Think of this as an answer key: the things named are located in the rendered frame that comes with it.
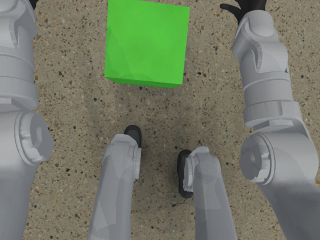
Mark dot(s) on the robot right upper arm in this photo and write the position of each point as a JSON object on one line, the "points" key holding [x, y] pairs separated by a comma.
{"points": [[284, 166]]}

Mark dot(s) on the robot left shin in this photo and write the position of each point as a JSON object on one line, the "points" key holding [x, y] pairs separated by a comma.
{"points": [[117, 137]]}

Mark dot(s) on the left robot forearm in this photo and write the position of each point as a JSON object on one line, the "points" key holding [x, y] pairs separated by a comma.
{"points": [[17, 31]]}

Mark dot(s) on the robot left upper arm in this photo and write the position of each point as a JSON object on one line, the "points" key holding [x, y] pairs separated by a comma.
{"points": [[25, 142]]}

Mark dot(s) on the robot left hand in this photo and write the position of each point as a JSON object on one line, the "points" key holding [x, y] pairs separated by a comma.
{"points": [[33, 3]]}

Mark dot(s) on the carton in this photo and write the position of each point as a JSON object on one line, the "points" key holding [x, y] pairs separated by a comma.
{"points": [[146, 43]]}

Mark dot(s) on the right robot forearm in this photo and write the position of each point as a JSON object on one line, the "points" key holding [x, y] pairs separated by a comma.
{"points": [[266, 82]]}

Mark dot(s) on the robot left thigh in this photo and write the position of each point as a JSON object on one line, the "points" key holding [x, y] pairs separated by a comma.
{"points": [[111, 214]]}

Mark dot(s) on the robot right hand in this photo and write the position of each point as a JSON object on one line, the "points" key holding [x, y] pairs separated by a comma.
{"points": [[246, 6]]}

